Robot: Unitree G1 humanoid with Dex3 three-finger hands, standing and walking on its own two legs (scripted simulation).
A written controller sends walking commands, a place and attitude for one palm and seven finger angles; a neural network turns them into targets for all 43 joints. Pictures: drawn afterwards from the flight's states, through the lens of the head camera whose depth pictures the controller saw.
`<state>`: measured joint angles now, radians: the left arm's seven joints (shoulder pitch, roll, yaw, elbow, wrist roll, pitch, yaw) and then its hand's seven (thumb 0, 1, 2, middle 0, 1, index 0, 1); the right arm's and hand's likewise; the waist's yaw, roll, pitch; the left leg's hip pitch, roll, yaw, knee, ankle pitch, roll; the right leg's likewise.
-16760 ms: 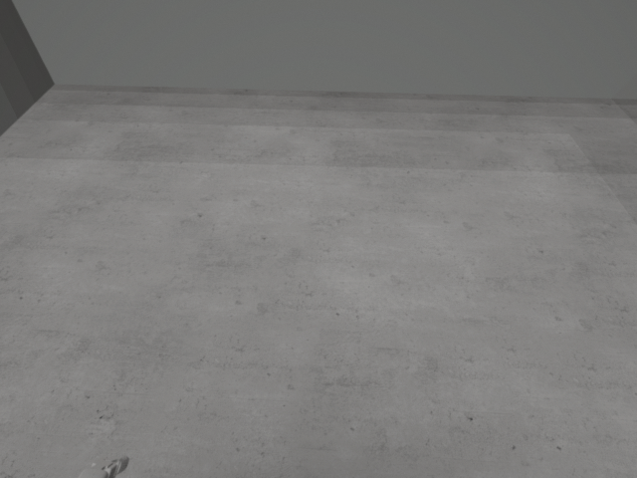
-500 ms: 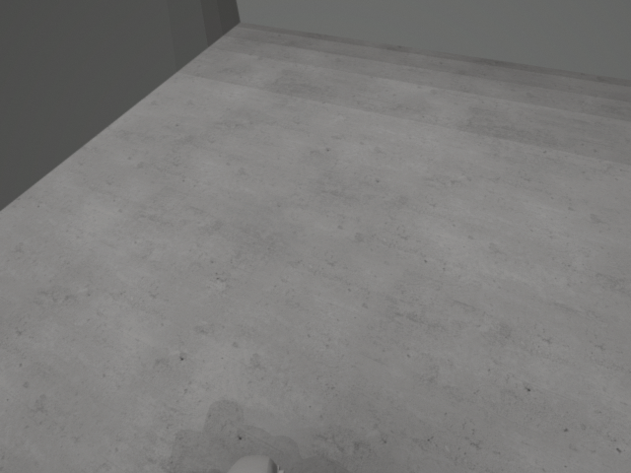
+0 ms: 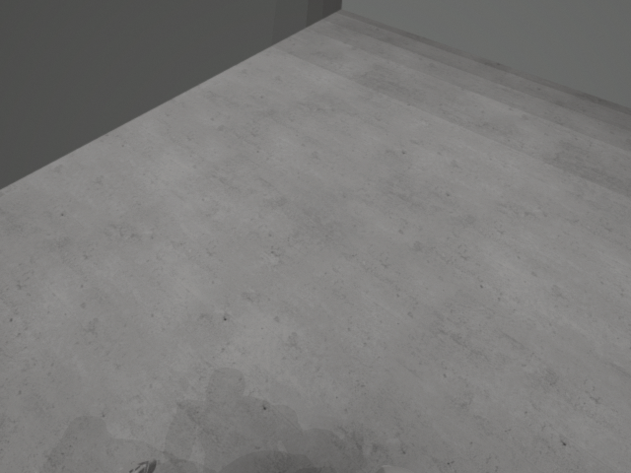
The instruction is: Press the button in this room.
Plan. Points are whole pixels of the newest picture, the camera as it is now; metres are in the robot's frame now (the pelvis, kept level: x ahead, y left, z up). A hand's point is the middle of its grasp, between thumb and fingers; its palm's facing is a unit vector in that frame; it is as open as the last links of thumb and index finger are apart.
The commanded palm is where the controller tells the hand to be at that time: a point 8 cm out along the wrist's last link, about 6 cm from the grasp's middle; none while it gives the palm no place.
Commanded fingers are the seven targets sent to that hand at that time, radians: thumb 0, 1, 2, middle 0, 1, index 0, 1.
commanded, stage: turn or walk to find it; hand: left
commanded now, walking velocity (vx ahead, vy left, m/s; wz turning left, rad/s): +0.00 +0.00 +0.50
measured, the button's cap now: out of the picture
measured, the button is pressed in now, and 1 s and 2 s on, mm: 0 0 0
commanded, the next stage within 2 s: none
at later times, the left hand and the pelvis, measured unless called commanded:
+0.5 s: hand out of the picture -0.03 +0.19 -0.17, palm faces +0.31 -0.92 -0.25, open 7.4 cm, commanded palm none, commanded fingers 0.00 0.90 0.90 -0.20 -0.30 -0.20 -0.30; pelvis -0.02 -0.01 +0.00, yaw +17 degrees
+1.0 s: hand out of the picture -0.03 +0.20 -0.15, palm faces +0.49 -0.82 -0.29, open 7.4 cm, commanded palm none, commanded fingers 0.00 0.90 0.90 -0.20 -0.30 -0.20 -0.30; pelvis -0.04 -0.04 -0.01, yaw +30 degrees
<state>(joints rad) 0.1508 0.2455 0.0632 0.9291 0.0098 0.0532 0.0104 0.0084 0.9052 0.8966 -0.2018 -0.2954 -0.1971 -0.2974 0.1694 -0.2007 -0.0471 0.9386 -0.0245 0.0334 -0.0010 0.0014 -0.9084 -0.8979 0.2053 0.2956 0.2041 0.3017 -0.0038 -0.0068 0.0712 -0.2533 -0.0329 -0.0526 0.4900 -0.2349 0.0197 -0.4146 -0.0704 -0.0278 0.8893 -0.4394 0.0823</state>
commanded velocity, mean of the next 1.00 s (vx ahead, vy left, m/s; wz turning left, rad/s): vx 0.00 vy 0.00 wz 0.50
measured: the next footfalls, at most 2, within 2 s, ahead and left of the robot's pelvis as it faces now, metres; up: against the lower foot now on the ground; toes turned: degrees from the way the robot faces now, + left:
right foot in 0.10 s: +0.05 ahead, -0.13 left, +0.00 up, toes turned +0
left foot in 0.54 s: -0.04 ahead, +0.12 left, +0.00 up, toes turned +22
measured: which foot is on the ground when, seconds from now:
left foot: down 0.00-0.10, up 0.12-0.52, down 0.54-0.96, up 0.98-1.00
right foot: up 0.00-0.08, down 0.10-0.54, up 0.56-0.94, down 0.96-1.00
